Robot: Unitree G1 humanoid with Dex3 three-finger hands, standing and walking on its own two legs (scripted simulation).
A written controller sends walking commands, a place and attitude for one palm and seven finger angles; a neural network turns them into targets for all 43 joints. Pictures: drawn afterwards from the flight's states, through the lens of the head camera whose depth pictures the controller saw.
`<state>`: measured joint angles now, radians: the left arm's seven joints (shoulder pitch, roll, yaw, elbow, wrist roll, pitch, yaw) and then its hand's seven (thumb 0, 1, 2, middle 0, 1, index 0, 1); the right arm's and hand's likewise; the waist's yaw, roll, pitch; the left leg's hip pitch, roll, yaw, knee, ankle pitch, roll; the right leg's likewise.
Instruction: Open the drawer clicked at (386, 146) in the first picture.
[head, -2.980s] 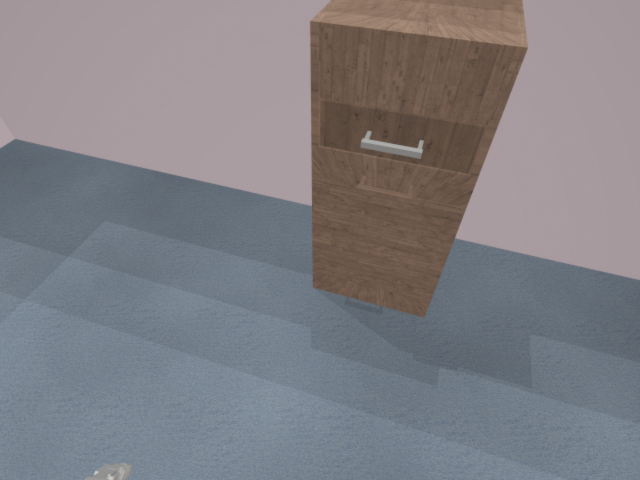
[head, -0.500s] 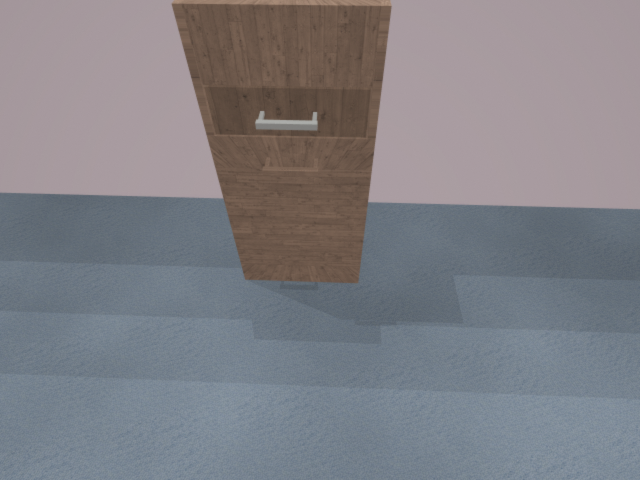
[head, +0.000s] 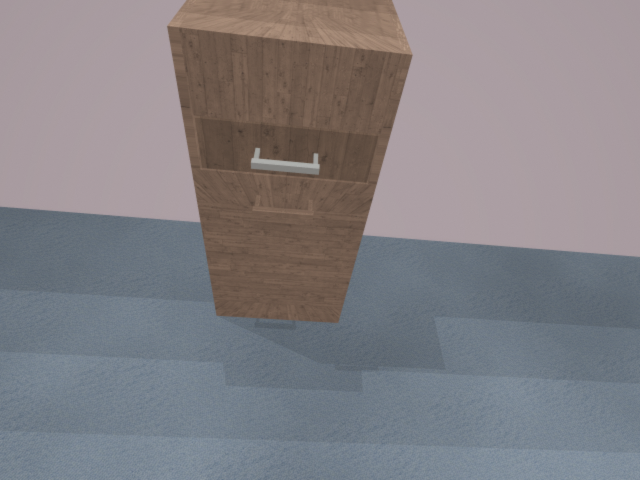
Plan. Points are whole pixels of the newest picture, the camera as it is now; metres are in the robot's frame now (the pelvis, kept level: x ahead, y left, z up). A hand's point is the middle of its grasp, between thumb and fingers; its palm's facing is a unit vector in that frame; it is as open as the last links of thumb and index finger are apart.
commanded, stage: take the last steps up to it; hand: left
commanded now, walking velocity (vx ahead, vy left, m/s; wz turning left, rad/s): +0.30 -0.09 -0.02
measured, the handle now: (286, 160) +0.74 +0.11 -0.04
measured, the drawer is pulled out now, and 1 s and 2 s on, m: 0.00 0.00 0.00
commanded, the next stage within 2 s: come to a stop and stand still in 0.44 s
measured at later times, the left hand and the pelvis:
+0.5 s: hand (257, 395) +0.28 +0.10 -0.18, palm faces -0.07 -0.99 -0.14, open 7.4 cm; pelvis +0.19 -0.05 -0.01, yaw -1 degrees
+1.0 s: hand (236, 393) +0.27 +0.14 -0.15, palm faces +0.11 -0.95 -0.28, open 7.4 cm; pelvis +0.24 -0.06 +0.01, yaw +2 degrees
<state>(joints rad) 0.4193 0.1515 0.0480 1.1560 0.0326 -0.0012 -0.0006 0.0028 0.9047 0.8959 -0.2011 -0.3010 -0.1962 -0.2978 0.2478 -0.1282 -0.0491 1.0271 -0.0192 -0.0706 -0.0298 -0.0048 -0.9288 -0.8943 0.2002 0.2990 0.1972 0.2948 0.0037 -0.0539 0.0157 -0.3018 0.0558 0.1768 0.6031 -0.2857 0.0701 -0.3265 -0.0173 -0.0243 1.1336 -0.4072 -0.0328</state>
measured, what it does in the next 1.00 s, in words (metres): walks ahead: right foot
